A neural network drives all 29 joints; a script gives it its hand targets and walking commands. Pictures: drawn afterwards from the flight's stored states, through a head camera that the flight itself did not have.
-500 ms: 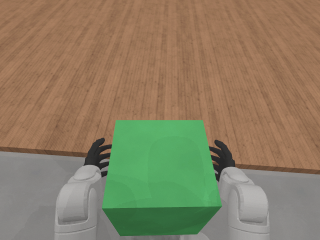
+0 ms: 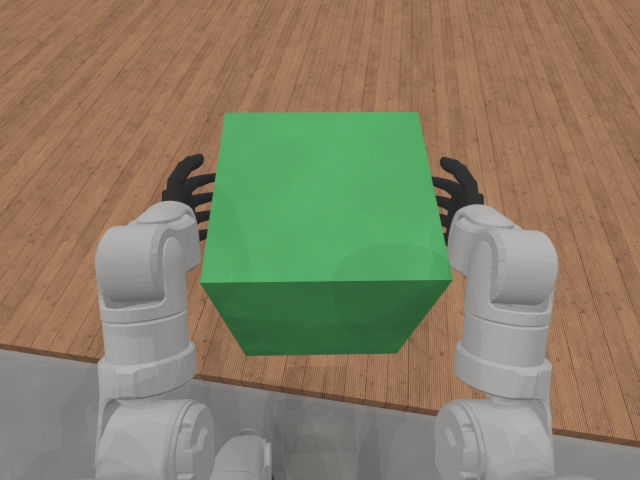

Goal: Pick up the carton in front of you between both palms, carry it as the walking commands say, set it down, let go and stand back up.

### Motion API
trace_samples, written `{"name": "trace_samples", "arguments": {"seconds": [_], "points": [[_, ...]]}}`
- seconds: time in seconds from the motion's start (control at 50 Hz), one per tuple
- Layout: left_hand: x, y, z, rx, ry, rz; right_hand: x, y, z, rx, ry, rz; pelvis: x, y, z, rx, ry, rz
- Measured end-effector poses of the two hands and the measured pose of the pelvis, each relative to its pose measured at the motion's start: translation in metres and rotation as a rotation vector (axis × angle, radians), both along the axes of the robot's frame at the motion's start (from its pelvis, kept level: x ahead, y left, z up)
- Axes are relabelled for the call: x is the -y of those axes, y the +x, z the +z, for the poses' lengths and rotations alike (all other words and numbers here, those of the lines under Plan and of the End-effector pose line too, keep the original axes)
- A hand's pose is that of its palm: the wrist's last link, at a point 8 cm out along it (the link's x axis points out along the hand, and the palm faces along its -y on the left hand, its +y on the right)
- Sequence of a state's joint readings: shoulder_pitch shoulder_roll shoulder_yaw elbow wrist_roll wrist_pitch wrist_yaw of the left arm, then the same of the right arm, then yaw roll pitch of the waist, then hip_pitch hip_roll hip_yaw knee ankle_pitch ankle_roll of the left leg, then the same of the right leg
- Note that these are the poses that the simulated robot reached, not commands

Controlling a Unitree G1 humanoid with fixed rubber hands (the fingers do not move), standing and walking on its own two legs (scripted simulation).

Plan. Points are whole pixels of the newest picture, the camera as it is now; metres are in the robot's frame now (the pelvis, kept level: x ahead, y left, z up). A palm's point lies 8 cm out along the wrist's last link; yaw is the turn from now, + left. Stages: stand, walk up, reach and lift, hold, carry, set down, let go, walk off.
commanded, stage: carry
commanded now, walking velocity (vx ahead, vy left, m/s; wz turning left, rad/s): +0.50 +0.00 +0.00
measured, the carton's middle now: (321, 248) +0.37 +0.01 +0.08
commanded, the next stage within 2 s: none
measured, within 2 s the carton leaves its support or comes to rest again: neither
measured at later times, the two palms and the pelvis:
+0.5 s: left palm (237, 61) +0.73 +0.16 +0.12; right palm (416, 69) +0.70 -0.14 +0.13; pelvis +0.33 +0.04 -0.01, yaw +0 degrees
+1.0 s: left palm out of the picture +1.03 +0.19 +0.24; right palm out of the picture +1.05 -0.11 +0.24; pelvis +0.66 +0.01 +0.06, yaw +1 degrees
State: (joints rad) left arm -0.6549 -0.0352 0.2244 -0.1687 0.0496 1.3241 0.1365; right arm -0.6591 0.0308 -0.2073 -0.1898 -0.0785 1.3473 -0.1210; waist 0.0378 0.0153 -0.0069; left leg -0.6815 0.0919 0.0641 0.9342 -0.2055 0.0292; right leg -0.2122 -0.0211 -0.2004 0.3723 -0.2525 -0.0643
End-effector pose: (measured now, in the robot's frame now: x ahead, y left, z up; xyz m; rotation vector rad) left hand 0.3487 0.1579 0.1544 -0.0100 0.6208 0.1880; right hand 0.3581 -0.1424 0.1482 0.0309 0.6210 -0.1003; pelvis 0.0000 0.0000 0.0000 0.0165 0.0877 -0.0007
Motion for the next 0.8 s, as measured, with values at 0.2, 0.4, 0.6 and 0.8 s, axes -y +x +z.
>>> {"name": "trace_samples", "arguments": {"seconds": [0.2, 0.4, 0.6, 0.8], "points": [[-0.013, 0.191, -0.019, -0.025, -0.025, -0.091, -0.013, 0.169, -0.004, -0.025, -0.065, -0.062, -0.031, 0.145, -0.033, 0.014, -0.018, -0.025], [-0.010, 0.316, -0.045, -0.084, -0.098, -0.077, -0.012, 0.276, -0.035, -0.083, 0.003, -0.162, -0.044, 0.257, -0.009, -0.023, -0.051, -0.021], [0.001, 0.452, -0.020, 0.037, -0.073, -0.043, 0.000, 0.429, -0.009, 0.034, 0.011, -0.115, -0.019, 0.412, -0.010, -0.012, -0.049, 0.007], [-0.033, 0.545, 0.009, -0.064, -0.057, 0.107, -0.035, 0.574, 0.022, -0.069, -0.003, 0.060, 0.010, 0.532, 0.040, 0.018, -0.019, 0.028]]}}
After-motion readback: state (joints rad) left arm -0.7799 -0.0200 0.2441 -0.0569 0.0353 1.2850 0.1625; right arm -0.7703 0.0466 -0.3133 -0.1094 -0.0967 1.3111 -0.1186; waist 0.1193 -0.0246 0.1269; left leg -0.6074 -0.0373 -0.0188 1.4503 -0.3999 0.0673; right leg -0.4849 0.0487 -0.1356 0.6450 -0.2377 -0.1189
